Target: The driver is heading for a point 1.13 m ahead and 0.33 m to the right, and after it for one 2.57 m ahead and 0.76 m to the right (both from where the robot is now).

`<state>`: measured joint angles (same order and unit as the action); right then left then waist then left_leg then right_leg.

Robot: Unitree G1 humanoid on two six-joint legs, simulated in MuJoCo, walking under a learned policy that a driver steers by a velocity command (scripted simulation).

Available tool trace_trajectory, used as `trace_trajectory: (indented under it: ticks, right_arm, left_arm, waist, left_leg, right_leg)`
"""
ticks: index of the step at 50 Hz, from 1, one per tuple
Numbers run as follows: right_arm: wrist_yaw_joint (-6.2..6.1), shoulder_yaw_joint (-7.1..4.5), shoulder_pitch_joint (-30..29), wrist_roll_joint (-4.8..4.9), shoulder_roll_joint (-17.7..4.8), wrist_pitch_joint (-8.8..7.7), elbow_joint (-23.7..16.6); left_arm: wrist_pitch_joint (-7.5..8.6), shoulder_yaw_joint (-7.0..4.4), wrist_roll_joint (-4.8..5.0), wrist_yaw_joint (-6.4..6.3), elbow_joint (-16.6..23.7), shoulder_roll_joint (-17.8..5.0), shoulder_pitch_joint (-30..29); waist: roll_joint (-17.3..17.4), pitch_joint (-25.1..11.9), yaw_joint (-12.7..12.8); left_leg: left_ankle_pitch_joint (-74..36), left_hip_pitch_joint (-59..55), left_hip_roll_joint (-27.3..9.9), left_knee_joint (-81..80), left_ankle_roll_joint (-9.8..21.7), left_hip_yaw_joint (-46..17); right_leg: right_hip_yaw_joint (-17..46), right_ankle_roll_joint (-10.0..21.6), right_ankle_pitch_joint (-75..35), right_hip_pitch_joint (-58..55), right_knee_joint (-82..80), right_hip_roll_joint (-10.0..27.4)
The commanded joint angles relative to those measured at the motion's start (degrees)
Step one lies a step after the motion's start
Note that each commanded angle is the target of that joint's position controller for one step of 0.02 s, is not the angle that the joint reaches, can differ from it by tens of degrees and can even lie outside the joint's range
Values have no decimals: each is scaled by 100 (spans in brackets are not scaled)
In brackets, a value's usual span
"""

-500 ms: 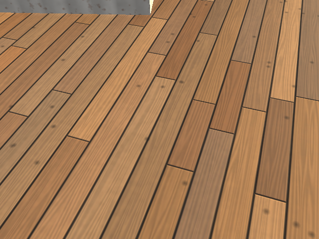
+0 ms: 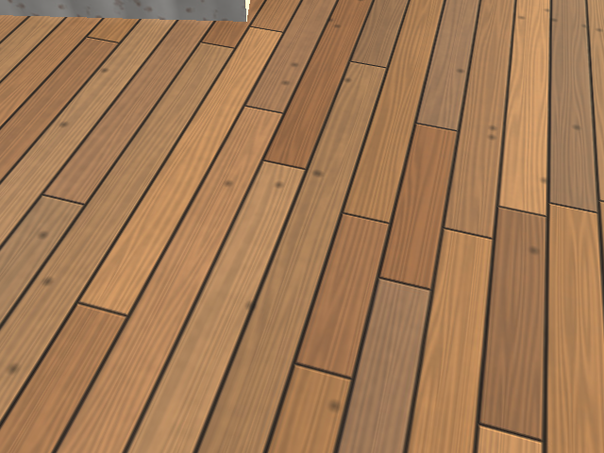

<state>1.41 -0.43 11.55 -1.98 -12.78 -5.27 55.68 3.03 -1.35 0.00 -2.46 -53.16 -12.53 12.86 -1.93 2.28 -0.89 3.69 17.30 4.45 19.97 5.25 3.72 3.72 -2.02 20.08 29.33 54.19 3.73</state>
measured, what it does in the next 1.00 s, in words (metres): steps on the spot: right foot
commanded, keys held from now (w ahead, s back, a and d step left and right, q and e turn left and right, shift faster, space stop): no key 1.00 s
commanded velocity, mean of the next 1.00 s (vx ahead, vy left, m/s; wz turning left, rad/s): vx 0.03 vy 0.00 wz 0.00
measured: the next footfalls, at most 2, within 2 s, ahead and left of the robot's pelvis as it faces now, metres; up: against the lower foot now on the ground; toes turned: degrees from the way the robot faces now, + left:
right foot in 0.14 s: +0.11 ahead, -0.15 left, +0.00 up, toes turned +0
left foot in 1.84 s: +0.53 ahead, +0.06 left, +0.00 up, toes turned +3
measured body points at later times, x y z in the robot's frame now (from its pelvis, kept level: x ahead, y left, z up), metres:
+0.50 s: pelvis +0.07 -0.03 +0.00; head +0.09 -0.03 +0.45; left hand +0.10 +0.20 -0.15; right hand +0.11 -0.27 -0.16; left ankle +0.07 +0.07 -0.74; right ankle +0.07 -0.15 -0.74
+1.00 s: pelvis +0.08 -0.03 +0.00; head +0.09 -0.03 +0.45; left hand +0.10 +0.20 -0.16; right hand +0.10 -0.27 -0.16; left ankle +0.07 +0.07 -0.74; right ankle +0.07 -0.15 -0.74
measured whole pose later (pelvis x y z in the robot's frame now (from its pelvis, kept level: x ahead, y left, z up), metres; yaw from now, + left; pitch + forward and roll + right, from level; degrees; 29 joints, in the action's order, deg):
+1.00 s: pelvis +0.08 -0.03 +0.00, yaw +1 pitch -1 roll +0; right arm -2.2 -1.0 13.0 0.1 -9.8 -0.5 63.7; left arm 0.5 -2.2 0.1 -2.5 -62.8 -9.0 14.0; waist 0.0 2.7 -0.2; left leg 15.7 11.6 0.5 28.8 1.2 1.4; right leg -0.3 0.5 15.8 11.3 28.5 -0.4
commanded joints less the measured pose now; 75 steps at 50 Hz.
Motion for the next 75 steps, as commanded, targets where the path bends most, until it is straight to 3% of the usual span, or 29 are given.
trace_trajectory:
  ticks: [1, 4, 6, 7, 8, 9, 10, 11, 14, 17, 29, 53, 54, 55, 57, 60, 62, 63, 65, 67, 68, 69, 70, 71, 72, 74, 75]
  right_arm:
    - [-103, -134, -345, 24, -766, -20, -322]
    - [-176, -139, -335, 150, -791, 121, -277]
    - [-203, -53, -216, 200, -538, 164, -206]
    - [-199, -9, 7, 196, -418, 169, -123]
    - [-205, -48, 415, 179, -469, 169, -69]
    - [-255, -50, 466, 169, -407, 221, -30]
    - [-298, -60, 404, 148, -440, 269, 8]
    - [-326, -66, 416, 146, -426, 311, 48]
    - [-335, -65, 460, 126, -398, 336, 164]
    - [-309, -68, 369, 170, -384, 302, 216]
    - [-341, -83, 421, 215, -309, 424, 471]
    - [-374, -134, 438, 206, -161, 442, 740]
    - [-377, -129, 567, 205, -120, 449, 812]
    - [-390, -176, 627, 250, -230, 464, 831]
    - [-407, -246, 716, 324, -414, 426, 771]
    - [-358, -402, 1205, 368, -803, 226, 810]
    - [-331, -404, 1042, 277, -753, 130, 669]
    - [-308, -403, 866, 299, -762, 94, 575]
    - [-280, -395, 400, 426, -734, 99, 402]
    - [-258, -412, 368, 469, -771, 166, 358]
    - [-255, -374, 262, 457, -658, 151, 291]
    - [-214, -268, 84, 372, -262, 100, 160]
    - [-221, -234, 13, 404, -54, -11, -48]
    - [-201, -254, -110, 472, -221, -91, -104]
    - [-148, -257, -140, 502, -311, -148, -133]
    - [-139, -339, -108, 370, -481, -181, -53]
    - [-118, -375, -132, 346, -521, -156, -37]
  left_arm:
    - [-200, -32, -36, -59, -98, -168, 980]
    - [-317, -109, -46, -53, -45, -351, 632]
    - [-307, -133, -122, -49, -72, -350, 542]
    - [-284, -130, -159, -56, -66, -399, 581]
    - [-265, -212, -105, -78, -73, -807, 462]
    - [-229, -229, -55, -45, -208, -725, 409]
    - [-180, -185, -57, -16, -214, -467, 314]
    - [-138, -163, -75, -1, -228, -365, 213]
    - [-33, -172, -18, 12, -279, -331, 192]
    - [-19, -177, 9, 12, -387, -336, 359]
    - [-148, -161, 16, 27, -610, -223, 440]
    - [-226, -139, 6, -25, -927, -92, 438]
    - [-233, -126, 5, -27, -1004, -35, 566]
    - [-242, -153, 45, -37, -1026, -91, 613]
    - [-190, -179, 88, -52, -907, -165, 489]
    - [78, -109, 125, 56, -662, 149, 118]
    - [166, -167, 151, 131, -572, -21, 2]
    - [193, -163, 183, 152, -552, 5, 68]
    - [259, -196, 214, 156, -631, -29, 282]
    - [252, -273, 139, 159, -1040, -13, 1058]
    - [225, -326, 122, 165, -1201, -105, 1619]
    - [224, -430, 111, 137, -1305, -513, 2438]
    - [295, -475, 56, 210, -1282, -997, 2813]
    - [392, -354, 1, 218, -1189, -701, 2311]
    - [450, -260, 22, 243, -1005, -455, 1780]
    - [437, -170, 35, 328, -774, -397, 1144]
    - [394, -109, 13, 332, -765, -227, 1164]
  waist:
    - [690, -871, 339]
    - [728, -514, 310]
    - [559, -232, 333]
    - [346, -122, 292]
    - [-234, 60, -81]
    - [-754, 66, -138]
    - [-742, 126, -104]
    - [-678, 102, -130]
    - [-264, -103, -83]
    - [-33, -303, 19]
    - [195, -198, 61]
    - [196, 100, 77]
    - [218, -35, 76]
    - [267, 45, 63]
    - [424, 489, -5]
    - [1224, 625, -193]
    - [988, 637, -112]
    - [989, 605, -8]
    - [883, 521, 279]
    - [658, 256, 544]
    - [334, 128, 741]
    - [-975, -168, 985]
    - [-1817, -145, 966]
    - [-995, 231, 682]
    - [-488, 433, 464]
    - [-96, 419, 191]
    - [-124, 379, 163]
  left_leg:
    - [-1461, 544, -1488, -691, 1000, -775]
    - [1472, 917, -1449, -865, 768, -1106]
    - [2375, 1044, -1231, -694, 418, -1168]
    - [2570, 1064, -1066, -478, 174, -1138]
    - [2333, 1085, -654, -186, -20, -803]
    - [1827, 431, -402, 46, -140, -354]
    - [1507, 10, -387, 257, -209, -285]
    - [1338, -177, -417, 338, -211, -283]
    - [915, -269, -516, 371, -170, -362]
    - [472, -309, -552, 427, -179, -383]
    - [-136, -548, -589, 601, -241, -411]
    - [530, -456, -600, 322, -258, -466]
    - [1181, -507, -549, 280, -230, -427]
    - [2246, -418, -493, 296, -133, -430]
    - [3979, -63, -799, 28, 161, -917]
    - [4572, -497, -2173, -988, 908, -2934]
    - [4098, -373, -2485, -1220, 1063, -3315]
    - [3850, -382, -2455, -1193, 970, -3143]
    - [3044, 4, -1892, -978, 532, -2093]
    - [2596, 713, -1271, -236, 320, -1225]
    - [2190, 1150, -1045, 510, 182, -926]
    - [1781, 1887, -552, 2636, -153, -194]
    - [2700, 3157, -123, 4103, -171, -263]
    - [2510, 3654, -576, 5065, -31, -764]
    - [1816, 3932, -835, 5310, 79, -883]
    - [897, 3526, -1130, 4771, 59, -764]
    - [687, 3224, -1187, 4487, -5, -674]
  right_leg:
    - [-119, -39, -549, -1542, -955, 25]
    - [-222, 87, -909, -1838, -1737, -68]
    - [-264, 256, -883, -2066, -2443, -102]
    - [31, 375, -1095, -2153, -2879, 165]
    - [266, 580, -943, -1942, -3002, 363]
    - [281, 666, 136, -1181, -3293, 261]
    - [286, 606, 605, -825, -3521, 162]
    - [249, 507, 559, -738, -3572, 115]
    - [96, 404, -494, -1140, -3277, 5]
    - [-1, 448, -1353, -1541, -3004, -47]
    - [-160, 460, -1992, -1734, -2828, -173]
    - [-258, 375, -1150, -1676, -3056, -256]
    - [-341, 393, -553, -1723, -3046, -333]
    - [-458, 461, 392, -1575, -2889, -463]
    - [-446, 617, 1697, -919, -2600, -472]
    - [-678, 623, 538, -82, -1126, -433]
    - [-389, 751, 794, 150, -298, -156]
    - [-315, 806, 985, 164, -423, -41]
    - [-579, 847, 602, -837, -1810, -136]
    - [-1063, 667, -444, -2445, -2617, -630]
    - [-668, 697, -400, -3078, -2797, -414]
    - [1112, 1059, 205, -3790, -3675, 782]
    - [3455, 1856, 1037, -4079, -4546, 1869]
    - [3680, 1975, 1482, -3690, -4545, 2080]
    - [3033, 1762, 1338, -3545, -4504, 1845]
    - [1797, 1346, -114, -3121, -4609, 1351]
    - [1278, 1204, -822, -2973, -4634, 1127]
Keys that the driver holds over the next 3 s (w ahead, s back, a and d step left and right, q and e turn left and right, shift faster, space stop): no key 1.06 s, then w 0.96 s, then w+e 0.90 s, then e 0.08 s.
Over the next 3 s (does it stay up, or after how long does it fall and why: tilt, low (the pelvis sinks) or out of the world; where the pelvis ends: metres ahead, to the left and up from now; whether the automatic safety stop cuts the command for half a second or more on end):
stays up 1.02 -0.13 -0.01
